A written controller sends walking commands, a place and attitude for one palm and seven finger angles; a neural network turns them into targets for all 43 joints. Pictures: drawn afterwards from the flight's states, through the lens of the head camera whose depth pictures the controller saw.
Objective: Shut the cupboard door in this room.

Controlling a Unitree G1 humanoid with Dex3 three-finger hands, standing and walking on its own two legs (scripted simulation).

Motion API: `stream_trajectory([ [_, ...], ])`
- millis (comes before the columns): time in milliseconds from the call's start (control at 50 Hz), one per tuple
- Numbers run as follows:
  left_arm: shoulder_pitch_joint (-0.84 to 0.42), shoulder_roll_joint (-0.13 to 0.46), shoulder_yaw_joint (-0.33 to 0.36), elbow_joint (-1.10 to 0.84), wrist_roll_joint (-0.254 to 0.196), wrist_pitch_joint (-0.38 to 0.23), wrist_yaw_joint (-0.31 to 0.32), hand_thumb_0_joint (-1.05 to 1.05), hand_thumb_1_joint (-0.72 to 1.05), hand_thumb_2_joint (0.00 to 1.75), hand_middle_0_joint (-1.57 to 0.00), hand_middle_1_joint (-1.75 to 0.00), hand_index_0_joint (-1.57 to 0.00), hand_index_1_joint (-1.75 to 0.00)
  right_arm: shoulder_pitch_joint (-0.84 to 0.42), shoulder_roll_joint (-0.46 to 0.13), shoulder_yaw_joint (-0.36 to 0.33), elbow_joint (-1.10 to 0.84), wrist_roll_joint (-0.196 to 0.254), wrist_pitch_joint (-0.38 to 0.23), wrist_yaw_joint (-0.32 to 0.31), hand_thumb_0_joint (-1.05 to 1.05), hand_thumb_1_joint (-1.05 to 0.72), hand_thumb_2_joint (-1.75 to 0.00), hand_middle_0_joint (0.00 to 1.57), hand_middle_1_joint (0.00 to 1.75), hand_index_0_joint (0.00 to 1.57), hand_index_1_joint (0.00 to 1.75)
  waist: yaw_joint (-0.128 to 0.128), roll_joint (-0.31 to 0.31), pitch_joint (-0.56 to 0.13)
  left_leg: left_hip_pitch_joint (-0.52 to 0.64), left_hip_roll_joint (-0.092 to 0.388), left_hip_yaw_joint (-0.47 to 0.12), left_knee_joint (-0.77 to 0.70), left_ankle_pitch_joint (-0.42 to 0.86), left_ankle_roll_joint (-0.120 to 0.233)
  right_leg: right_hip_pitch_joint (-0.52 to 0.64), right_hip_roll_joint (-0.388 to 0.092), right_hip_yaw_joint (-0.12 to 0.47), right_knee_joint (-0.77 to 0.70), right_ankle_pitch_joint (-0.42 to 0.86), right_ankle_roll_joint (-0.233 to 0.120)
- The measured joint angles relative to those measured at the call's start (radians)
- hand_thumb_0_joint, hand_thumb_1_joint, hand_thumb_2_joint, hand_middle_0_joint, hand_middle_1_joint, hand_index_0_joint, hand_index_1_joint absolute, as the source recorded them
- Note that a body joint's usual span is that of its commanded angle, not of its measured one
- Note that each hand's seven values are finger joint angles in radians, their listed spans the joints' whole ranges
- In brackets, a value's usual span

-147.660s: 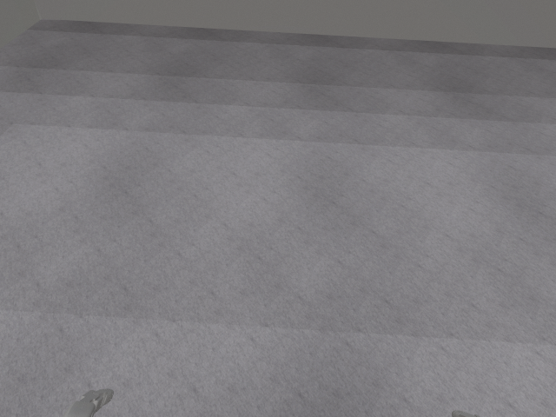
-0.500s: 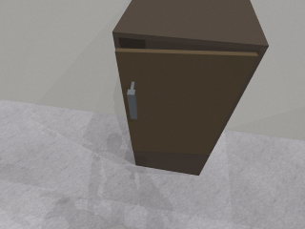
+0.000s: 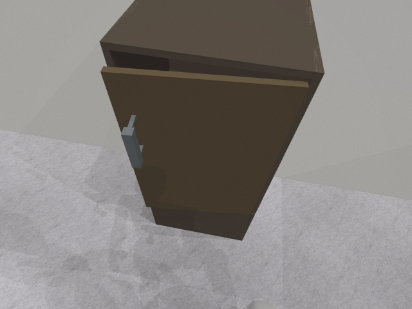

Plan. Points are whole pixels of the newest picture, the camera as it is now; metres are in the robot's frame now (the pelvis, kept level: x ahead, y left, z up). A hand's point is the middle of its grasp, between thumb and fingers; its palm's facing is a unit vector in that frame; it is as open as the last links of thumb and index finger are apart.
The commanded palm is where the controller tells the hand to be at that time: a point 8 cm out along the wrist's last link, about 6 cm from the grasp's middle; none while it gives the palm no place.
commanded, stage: come to a stop and stand still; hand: left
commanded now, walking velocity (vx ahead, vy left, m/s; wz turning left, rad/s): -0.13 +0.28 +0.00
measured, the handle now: (135, 142) +0.46 +0.20 +0.01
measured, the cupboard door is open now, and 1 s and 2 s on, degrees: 7 7 7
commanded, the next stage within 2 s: look again from close up in 1.68 s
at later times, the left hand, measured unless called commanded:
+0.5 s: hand out of the picture +0.00 +0.20 -0.21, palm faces +0.10 -0.97 -0.21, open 7.3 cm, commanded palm none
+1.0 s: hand out of the picture +0.00 +0.20 -0.18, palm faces -0.02 -0.99 -0.12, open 7.4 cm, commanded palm none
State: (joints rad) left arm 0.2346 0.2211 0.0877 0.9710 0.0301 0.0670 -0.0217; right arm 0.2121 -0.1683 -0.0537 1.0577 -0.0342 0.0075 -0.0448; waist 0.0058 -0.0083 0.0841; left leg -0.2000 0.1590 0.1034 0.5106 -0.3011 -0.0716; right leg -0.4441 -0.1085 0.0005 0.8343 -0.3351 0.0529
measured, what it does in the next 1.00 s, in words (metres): steps on the spot: right foot, then left foot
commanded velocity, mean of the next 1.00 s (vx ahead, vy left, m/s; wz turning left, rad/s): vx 0.03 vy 0.01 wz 0.00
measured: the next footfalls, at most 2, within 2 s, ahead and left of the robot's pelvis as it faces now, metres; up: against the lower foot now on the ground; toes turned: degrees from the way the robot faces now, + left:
right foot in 0.06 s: +0.09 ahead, -0.21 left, +0.00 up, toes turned -5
left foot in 0.46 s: +0.00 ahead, +0.07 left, +0.00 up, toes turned +2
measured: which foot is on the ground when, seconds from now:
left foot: down 0.00-0.06, up 0.08-0.44, down 0.46-1.00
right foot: up 0.00-0.04, down 0.06-0.46, up 0.48-1.00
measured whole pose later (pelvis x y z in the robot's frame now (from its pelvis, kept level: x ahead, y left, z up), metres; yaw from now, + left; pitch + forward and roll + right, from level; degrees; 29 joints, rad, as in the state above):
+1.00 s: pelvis -0.05 +0.02 +0.02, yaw -1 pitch +1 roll -3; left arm 0.21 0.22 0.07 1.03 0.02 0.09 0.01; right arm 0.38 -0.08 -0.01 1.11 -0.02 0.00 -0.06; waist -0.05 -0.08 0.03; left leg -0.19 0.02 0.11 0.34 -0.17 0.08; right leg -0.42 -0.02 0.07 1.04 -0.31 0.07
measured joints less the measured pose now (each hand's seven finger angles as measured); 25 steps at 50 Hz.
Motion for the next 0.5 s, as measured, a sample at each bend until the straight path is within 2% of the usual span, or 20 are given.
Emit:
stream_trajectory([
  [40,-0.006,0.013,-0.001,-0.004,-0.001,-0.018,-0.001,0.01,0.92,0.9,-0.2,-0.3,-0.2,-0.3,0.006,-0.015,-0.01,-0.004,-0.001,0.01,0.008,0.01,-0.92,-0.89,0.21,0.3,0.2,0.3,-0.011,0.017,0.005,-0.019,0.028,-0.017,0.049,-0.026,-0.024,0.055,-0.005,-0.03,-0.147,0.047,0.006],
  [60,-0.001,0.026,-0.004,-0.008,-0.001,-0.035,0.0,0.01,0.92,0.9,-0.2,-0.3,-0.2,-0.3,0.016,-0.018,-0.012,-0.009,0.001,0.014,0.011,0.01,-0.92,-0.89,0.21,0.3,0.2,0.3,-0.016,0.006,0.0,-0.041,0.027,-0.023,0.095,-0.053,-0.022,0.088,-0.014,-0.034,-0.23,0.122,0.004],
  [100,-0.016,0.014,-0.012,0.012,0.001,-0.061,0.017,0.0,0.92,0.9,-0.2,-0.3,-0.2,-0.3,0.009,-0.046,-0.017,-0.011,0.011,0.031,0.015,0.01,-0.91,-0.89,0.21,0.3,0.2,0.3,-0.015,0.025,0.01,-0.091,0.011,-0.077,0.215,-0.178,0.002,0.072,-0.006,-0.042,-0.191,0.078,0.014],
  [140,-0.031,-0.019,-0.032,0.02,0.005,-0.063,0.023,0.0,0.91,0.9,-0.2,-0.3,-0.19,-0.3,-0.001,-0.075,-0.025,-0.017,0.019,0.043,0.015,0.01,-0.91,-0.89,0.2,0.29,0.2,0.3,-0.023,0.057,0.024,-0.13,-0.031,-0.112,0.313,-0.239,0.023,0.074,0.002,-0.06,-0.167,0.045,0.012],
  [220,-0.048,-0.064,-0.05,0.006,0.007,-0.064,0.04,0.0,0.91,0.9,-0.2,-0.3,-0.2,-0.3,-0.033,-0.094,-0.027,-0.03,0.022,0.058,0.024,0.01,-0.92,-0.9,0.2,0.29,0.2,0.3,-0.009,0.041,0.043,-0.216,-0.133,-0.08,0.538,-0.238,0.025,0.087,-0.009,-0.058,-0.2,0.07,0.002],
  [280,-0.057,-0.069,-0.049,-0.009,0.008,-0.061,0.057,0.0,0.92,0.9,-0.2,-0.3,-0.2,-0.3,-0.059,-0.09,-0.025,-0.052,0.019,0.071,0.038,0.01,-0.92,-0.9,0.2,0.29,0.2,0.3,0.002,0.017,0.053,-0.259,-0.172,-0.065,0.602,-0.191,0.019,0.097,-0.017,-0.068,-0.236,0.099,0.0],
  [360,-0.049,-0.044,-0.044,-0.021,0.014,-0.057,0.069,0.0,0.92,0.9,-0.21,-0.3,-0.2,-0.3,-0.095,-0.073,-0.021,-0.089,0.014,0.084,0.055,0.01,-0.91,-0.9,0.2,0.29,0.2,0.3,0.019,-0.017,0.049,-0.265,-0.179,-0.069,0.549,-0.155,0.019,0.09,-0.03,-0.078,-0.256,0.126,0.011],
  [400,-0.04,-0.024,-0.038,-0.024,0.019,-0.048,0.069,0.0,0.91,0.9,-0.21,-0.3,-0.2,-0.3,-0.109,-0.062,-0.018,-0.107,0.017,0.078,0.061,0.01,-0.91,-0.9,0.2,0.29,0.2,0.3,0.027,-0.037,0.043,-0.23,-0.17,-0.072,0.448,-0.157,0.026,0.078,-0.04,-0.074,-0.251,0.134,0.021],
  [440,-0.027,-0.002,-0.032,-0.024,0.02,-0.036,0.064,0.0,0.91,0.9,-0.21,-0.3,-0.2,-0.3,-0.115,-0.05,-0.013,-0.123,0.021,0.06,0.063,0.01,-0.91,-0.9,0.2,0.29,0.2,0.3,0.032,-0.057,0.033,-0.162,-0.161,-0.066,0.286,-0.118,0.035,0.06,-0.052,-0.064,-0.233,0.135,0.036],
  [460,-0.018,0.008,-0.03,-0.024,0.018,-0.027,0.061,0.0,0.91,0.9,-0.21,-0.3,-0.2,-0.3,-0.112,-0.046,-0.009,-0.131,0.024,0.046,0.064,0.01,-0.91,-0.9,0.2,0.29,0.2,0.3,0.032,-0.063,0.023,-0.12,-0.157,-0.062,0.191,-0.086,0.044,0.045,-0.056,-0.058,-0.213,0.129,0.041],
  [480,-0.018,0.019,-0.027,-0.019,0.014,-0.015,0.058,0.0,0.91,0.9,-0.21,-0.3,-0.2,-0.3,-0.111,-0.036,-0.007,-0.133,0.023,0.032,0.061,0.01,-0.91,-0.9,0.2,0.29,0.2,0.3,0.033,-0.078,0.024,-0.114,-0.168,-0.051,0.178,-0.072,0.073,0.028,-0.059,-0.038,-0.173,0.07,0.034],
  [500,-0.018,0.027,-0.023,-0.011,0.01,-0.003,0.058,0.0,0.91,0.9,-0.21,-0.3,-0.2,-0.3,-0.105,-0.025,-0.001,-0.136,0.02,0.024,0.06,0.01,-0.91,-0.9,0.2,0.29,0.2,0.3,0.034,-0.083,0.022,-0.116,-0.171,-0.044,0.185,-0.07,0.099,0.01,-0.044,-0.015,-0.121,-0.028,0.026],
])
